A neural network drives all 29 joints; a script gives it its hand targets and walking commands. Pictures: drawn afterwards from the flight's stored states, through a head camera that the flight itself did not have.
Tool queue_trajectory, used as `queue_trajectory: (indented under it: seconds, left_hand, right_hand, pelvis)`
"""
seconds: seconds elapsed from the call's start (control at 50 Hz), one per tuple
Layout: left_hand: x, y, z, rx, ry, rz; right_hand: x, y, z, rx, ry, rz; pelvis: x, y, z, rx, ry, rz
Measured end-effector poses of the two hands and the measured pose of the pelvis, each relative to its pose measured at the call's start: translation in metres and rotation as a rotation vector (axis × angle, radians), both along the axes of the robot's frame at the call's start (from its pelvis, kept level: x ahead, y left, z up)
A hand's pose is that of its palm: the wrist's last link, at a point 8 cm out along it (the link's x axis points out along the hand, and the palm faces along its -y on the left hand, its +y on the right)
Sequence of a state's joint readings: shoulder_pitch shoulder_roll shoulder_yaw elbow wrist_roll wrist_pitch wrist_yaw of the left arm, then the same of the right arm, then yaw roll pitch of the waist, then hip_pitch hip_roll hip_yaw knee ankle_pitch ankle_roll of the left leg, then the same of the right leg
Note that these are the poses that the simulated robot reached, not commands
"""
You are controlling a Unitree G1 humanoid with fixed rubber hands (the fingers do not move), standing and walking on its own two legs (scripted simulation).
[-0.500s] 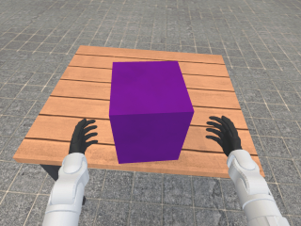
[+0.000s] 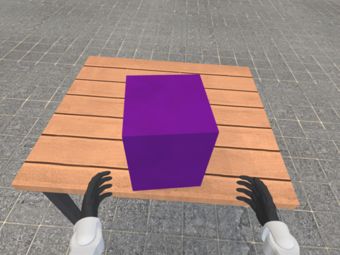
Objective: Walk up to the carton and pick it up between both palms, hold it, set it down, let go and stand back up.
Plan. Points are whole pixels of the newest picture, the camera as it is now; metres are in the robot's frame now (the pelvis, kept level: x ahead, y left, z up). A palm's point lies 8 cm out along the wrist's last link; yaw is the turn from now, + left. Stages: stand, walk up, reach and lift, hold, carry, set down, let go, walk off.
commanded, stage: set down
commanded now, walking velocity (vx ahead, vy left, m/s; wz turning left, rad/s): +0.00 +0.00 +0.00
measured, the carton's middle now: (165, 134) +0.42 +0.03 +0.03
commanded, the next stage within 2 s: let go in 1.20 s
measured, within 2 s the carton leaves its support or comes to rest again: neither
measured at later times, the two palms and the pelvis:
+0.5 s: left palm (83, 224) +0.19 +0.21 -0.04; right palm (260, 228) +0.19 -0.20 -0.04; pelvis +0.01 +0.01 +0.00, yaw +0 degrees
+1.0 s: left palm (70, 240) +0.16 +0.24 -0.07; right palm (253, 240) +0.17 -0.19 -0.07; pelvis +0.02 +0.03 +0.00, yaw +0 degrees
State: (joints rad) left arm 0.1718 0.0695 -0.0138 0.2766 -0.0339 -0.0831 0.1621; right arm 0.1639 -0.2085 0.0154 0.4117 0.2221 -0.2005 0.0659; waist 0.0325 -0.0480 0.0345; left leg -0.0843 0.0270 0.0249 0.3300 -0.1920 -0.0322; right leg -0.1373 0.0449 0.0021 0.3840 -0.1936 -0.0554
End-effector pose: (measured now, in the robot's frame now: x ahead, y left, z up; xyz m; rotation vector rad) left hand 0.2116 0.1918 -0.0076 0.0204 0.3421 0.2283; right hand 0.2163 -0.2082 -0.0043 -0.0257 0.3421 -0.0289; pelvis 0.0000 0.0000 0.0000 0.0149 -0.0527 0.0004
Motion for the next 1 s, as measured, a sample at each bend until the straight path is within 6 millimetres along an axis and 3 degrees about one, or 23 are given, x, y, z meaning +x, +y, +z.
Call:
queue_trajectory:
  seconds: [0.18, 0.52, 1.0]
  left_hand:
    - [-0.023, 0.005, -0.021, 0.009, 0.053, 0.001]
    - [-0.024, 0.02, -0.034, 0.03, 0.165, -0.049]
    - [-0.05, 0.051, -0.062, 0.048, 0.368, -0.073]
  right_hand:
    - [-0.016, 0.003, -0.02, -0.011, 0.062, -0.016]
    - [-0.026, 0.005, -0.036, -0.059, 0.143, -0.014]
    - [-0.044, 0.017, -0.062, -0.119, 0.298, -0.008]
  pelvis:
    - [0.005, 0.002, -0.001, -0.004, -0.005, 0.006]
    - [0.013, 0.013, 0.0, -0.017, -0.019, 0.004]
    - [0.017, 0.026, -0.001, -0.032, -0.034, 0.006]
